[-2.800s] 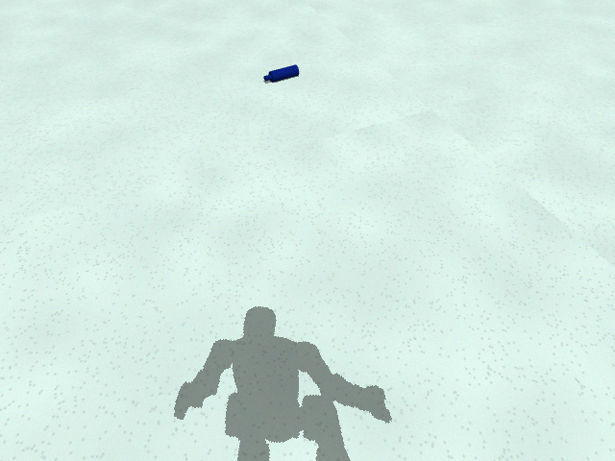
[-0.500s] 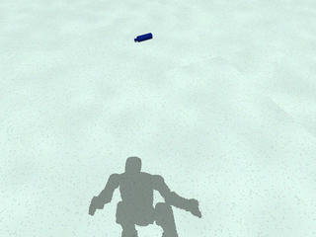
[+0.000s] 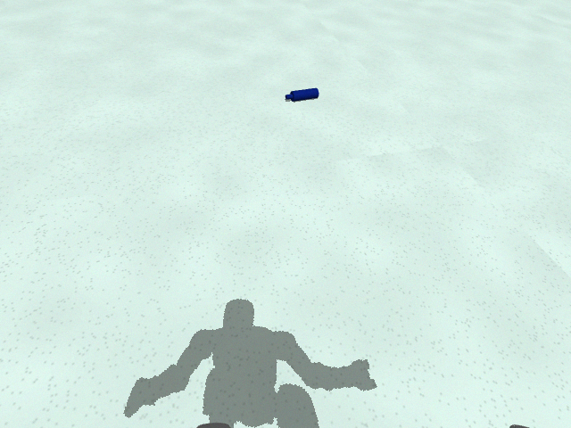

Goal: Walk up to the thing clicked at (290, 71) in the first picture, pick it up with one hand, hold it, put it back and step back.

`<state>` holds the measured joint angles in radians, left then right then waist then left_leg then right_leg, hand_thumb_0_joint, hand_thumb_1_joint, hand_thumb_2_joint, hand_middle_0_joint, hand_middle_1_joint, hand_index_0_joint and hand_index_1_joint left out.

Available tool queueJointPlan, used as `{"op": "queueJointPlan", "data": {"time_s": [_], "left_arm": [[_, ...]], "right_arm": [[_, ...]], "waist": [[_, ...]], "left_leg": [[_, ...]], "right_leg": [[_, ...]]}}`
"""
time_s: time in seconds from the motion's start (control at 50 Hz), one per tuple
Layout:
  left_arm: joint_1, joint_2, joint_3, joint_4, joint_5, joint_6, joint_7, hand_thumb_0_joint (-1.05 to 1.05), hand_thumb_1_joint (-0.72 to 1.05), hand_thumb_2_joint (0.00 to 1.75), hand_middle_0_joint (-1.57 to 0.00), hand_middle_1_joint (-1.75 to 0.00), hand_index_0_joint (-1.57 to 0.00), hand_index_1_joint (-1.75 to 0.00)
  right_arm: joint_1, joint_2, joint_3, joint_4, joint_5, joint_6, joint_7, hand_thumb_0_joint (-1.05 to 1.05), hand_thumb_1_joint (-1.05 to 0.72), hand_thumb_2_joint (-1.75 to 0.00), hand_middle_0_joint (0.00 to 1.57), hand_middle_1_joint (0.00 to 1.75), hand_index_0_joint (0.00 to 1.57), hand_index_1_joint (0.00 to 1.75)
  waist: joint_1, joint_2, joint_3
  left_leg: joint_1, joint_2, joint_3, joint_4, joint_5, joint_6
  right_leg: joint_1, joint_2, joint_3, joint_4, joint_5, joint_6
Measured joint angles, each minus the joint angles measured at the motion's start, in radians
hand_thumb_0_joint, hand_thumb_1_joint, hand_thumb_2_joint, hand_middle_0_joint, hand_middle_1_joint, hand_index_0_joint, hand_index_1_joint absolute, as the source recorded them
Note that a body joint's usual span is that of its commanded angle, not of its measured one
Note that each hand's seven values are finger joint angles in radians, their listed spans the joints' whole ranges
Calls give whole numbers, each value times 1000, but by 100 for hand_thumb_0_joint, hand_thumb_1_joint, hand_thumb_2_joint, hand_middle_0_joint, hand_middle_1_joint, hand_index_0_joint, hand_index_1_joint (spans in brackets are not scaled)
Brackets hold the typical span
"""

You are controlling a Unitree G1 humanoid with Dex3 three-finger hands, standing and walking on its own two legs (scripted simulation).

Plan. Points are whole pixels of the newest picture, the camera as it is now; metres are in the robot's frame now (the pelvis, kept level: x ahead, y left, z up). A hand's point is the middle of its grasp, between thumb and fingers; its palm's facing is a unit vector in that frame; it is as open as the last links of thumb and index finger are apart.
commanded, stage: walk up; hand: left
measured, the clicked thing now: (301, 95) +2.28 +0.02 -0.72
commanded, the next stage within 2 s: none
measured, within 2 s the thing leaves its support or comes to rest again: neither
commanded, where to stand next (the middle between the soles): +1.82 -0.19 m, yaw -1 degrees
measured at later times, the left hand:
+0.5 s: hand (177, 260) +0.43 +0.25 -0.13, palm faces -0.10 -0.92 -0.38, open 7.4 cm
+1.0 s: hand (199, 192) +0.67 +0.27 -0.17, palm faces -0.06 -0.94 -0.34, open 7.4 cm
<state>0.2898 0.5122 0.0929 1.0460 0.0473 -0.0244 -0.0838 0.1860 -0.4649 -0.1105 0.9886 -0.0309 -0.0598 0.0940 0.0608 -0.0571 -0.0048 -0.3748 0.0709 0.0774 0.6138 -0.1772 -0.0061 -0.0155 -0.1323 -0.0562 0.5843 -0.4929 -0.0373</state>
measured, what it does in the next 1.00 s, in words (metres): walks ahead: right foot, then left foot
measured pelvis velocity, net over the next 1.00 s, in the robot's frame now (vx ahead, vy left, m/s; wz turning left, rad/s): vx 0.62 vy -0.01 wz -0.04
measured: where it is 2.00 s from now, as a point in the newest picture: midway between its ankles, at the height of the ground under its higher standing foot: (312, 226)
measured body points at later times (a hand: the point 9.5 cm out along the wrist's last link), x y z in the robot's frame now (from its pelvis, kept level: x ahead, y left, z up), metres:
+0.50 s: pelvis +0.29 -0.03 -0.01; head +0.31 -0.04 +0.44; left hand +0.43 +0.30 -0.10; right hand +0.27 -0.36 -0.13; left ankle +0.08 +0.13 -0.71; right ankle +0.42 -0.17 -0.72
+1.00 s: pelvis +0.62 -0.01 -0.01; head +0.63 +0.02 +0.44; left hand +0.67 +0.32 -0.14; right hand +0.73 -0.35 -0.08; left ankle +0.71 +0.08 -0.72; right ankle +0.46 -0.16 -0.66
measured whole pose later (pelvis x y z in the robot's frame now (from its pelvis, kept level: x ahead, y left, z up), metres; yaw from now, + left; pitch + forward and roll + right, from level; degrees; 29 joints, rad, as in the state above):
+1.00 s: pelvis +0.62 -0.01 -0.01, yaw -3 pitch -1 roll -1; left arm 0.29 0.46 0.06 0.95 0.01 -0.05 -0.05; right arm 0.18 -0.41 -0.08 0.87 -0.02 -0.10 0.07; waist 0.02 -0.06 0.05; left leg -0.46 0.06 0.11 0.72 -0.25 0.04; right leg -0.18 -0.02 0.04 1.03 -0.49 -0.05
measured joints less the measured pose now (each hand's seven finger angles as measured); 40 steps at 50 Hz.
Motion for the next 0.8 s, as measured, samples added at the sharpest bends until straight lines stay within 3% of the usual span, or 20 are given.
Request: {"op": "queueJointPlan", "data": {"time_s": [0.04,0.06,0.12,0.22,0.28,0.4,0.46,0.48,0.52,0.58,0.62,0.7,0.8], "left_arm": [[-3,-5,-9,10,-6,15,8,1,90,90,-20,-30,-20,-30],[-9,-12,-19,11,-8,18,8,1,90,90,-20,-30,-20,-30],[-36,-37,-38,-3,-27,1,-8,1,91,90,-20,-30,-20,-30],[-79,-58,-38,-51,-32,-9,-42,1,91,90,-20,-30,-20,-30],[-93,-60,-33,-64,-27,-1,-54,1,90,90,-20,-30,-20,-30],[-125,-52,-28,-68,-22,11,-58,1,90,90,-20,-30,-20,-30],[-156,-49,-24,-71,-20,8,-48,1,90,90,-20,-30,-20,-30],[-171,-57,-20,-72,-20,4,-41,1,90,90,-20,-30,-20,-30],[-201,-95,-15,-85,-19,-14,-25,1,90,90,-20,-30,-20,-30],[-201,-129,-20,-130,-34,-47,-11,1,91,90,-20,-30,-20,-30],[-177,-153,-33,-145,-43,-54,0,0,90,90,-20,-30,-20,-30],[-90,-154,-45,-141,-42,-62,13,0,90,90,-20,-30,-20,-30],[-11,-116,-42,-112,-31,-56,8,0,90,90,-21,-30,-20,-30]], "right_arm": [[-2,16,2,-24,0,-17,-14,1,-91,-90,20,30,20,30],[5,25,6,-31,8,-20,-17,1,-91,-90,20,30,21,30],[40,46,25,-29,15,-21,-21,0,-91,-90,20,30,21,30],[105,60,44,-16,25,-30,-24,1,-91,-90,21,30,21,30],[138,61,45,-7,24,-35,-24,1,-90,-90,21,30,21,30],[180,51,42,-6,25,-35,-27,1,-90,-90,21,30,21,30],[196,44,42,-14,20,-29,-34,1,-90,-90,21,30,21,30],[197,37,40,-14,18,-24,-38,1,-90,-90,21,30,21,30],[174,22,35,-5,14,-6,-51,1,-90,-90,21,30,21,30],[141,36,51,-14,27,4,-58,1,-91,-90,20,30,21,30],[115,30,59,-20,39,-1,-55,1,-91,-90,20,30,21,30],[53,21,56,-69,36,-6,-45,1,-91,-90,20,30,21,30],[-9,17,40,-109,23,-3,-16,1,-91,-90,20,30,20,30]], "waist": [[-21,-15,2],[-34,-13,1],[-53,-11,0],[-69,-10,13],[-76,6,16],[-89,35,20],[-99,45,18],[-98,63,23],[-87,131,56],[-62,103,81],[-50,99,83],[-26,98,69],[-19,101,50]], "left_leg": [[12,-11,25,54,-72,9],[36,-13,28,42,-89,16],[139,-25,40,-65,-86,32],[286,-55,52,-221,-75,33],[358,-58,52,-276,-99,30],[484,-47,56,-339,-183,-12],[523,-25,55,-310,-267,-45],[524,-1,55,-266,-310,-50],[467,81,32,-41,-349,-13],[253,21,-53,422,-299,19],[116,-2,-65,575,-234,32],[-79,15,-79,515,-136,40],[-197,65,-67,198,-25,-2]], "right_leg": [[-133,44,88,300,-27,-17],[-196,73,100,409,-7,-22],[-352,96,80,511,104,-7],[-521,44,62,372,256,41],[-572,18,59,281,319,55],[-564,-10,47,60,431,38],[-511,11,12,-37,407,13],[-498,33,3,-38,444,14],[-482,90,-34,32,381,24],[-426,77,-25,64,289,21],[-342,73,-30,4,277,20],[-194,96,-22,-102,251,24],[-53,129,-35,-177,186,27]]}}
